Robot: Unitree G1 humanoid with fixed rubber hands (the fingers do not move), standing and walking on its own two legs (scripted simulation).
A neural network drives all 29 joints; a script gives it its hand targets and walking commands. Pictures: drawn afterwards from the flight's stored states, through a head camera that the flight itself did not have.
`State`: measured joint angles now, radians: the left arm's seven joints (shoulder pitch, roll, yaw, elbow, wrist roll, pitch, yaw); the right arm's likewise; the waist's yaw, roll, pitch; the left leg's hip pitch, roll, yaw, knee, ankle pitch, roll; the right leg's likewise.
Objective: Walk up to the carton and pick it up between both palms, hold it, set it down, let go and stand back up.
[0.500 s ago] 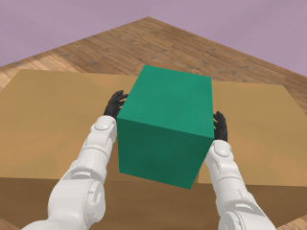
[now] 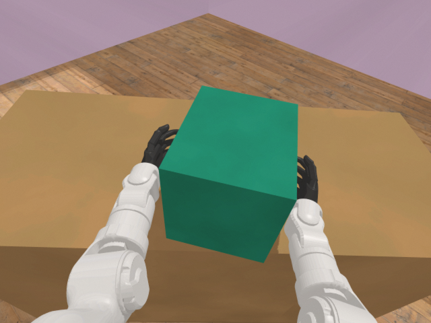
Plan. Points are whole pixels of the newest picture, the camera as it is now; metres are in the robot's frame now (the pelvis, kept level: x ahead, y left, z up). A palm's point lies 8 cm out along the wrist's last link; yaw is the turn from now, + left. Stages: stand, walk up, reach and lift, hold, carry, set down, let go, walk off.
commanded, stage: set down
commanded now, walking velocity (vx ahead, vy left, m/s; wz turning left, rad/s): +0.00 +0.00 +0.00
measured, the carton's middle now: (231, 171) +0.42 -0.04 +0.04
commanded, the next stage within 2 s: none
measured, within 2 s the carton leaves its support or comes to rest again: neither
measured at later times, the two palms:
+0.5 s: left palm (153, 168) +0.41 +0.12 +0.06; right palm (302, 203) +0.34 -0.18 +0.04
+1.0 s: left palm (135, 184) +0.39 +0.15 +0.05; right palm (304, 216) +0.32 -0.18 +0.03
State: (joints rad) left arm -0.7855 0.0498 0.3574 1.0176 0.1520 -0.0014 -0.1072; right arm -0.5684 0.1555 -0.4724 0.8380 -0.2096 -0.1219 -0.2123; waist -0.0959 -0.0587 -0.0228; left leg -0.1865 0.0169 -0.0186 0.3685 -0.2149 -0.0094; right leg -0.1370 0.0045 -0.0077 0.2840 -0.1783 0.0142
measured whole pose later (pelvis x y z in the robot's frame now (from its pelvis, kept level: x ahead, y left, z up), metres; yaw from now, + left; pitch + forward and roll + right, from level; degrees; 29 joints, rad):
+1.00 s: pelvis -0.02 +0.03 -0.01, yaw -1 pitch +8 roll -3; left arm -0.62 0.14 0.02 0.79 0.06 0.06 0.03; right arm -0.50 -0.02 -0.21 0.87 0.06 -0.22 -0.21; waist -0.10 0.01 -0.07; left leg -0.41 0.02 -0.01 0.52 -0.25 0.03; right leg -0.31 0.00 0.00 0.31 -0.14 0.04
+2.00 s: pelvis -0.02 +0.01 +0.00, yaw -2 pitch +4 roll -1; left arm -0.06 0.30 0.04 0.11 -0.14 0.33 -0.06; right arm 0.08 -0.05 -0.06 0.00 0.16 0.17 -0.24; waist -0.10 -0.04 -0.06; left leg -0.30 0.02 0.02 0.43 -0.21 0.01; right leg -0.27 0.00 0.03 0.35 -0.16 0.03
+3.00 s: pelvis -0.01 +0.00 +0.00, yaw -3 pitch +1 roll +0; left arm 0.38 0.30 0.04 -0.11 -0.14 0.21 -0.09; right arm 0.50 -0.05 0.04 -0.21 0.17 0.16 -0.17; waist -0.07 -0.02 0.03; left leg -0.16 0.02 0.04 0.35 -0.20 0.00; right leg -0.18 0.00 0.04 0.35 -0.19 0.01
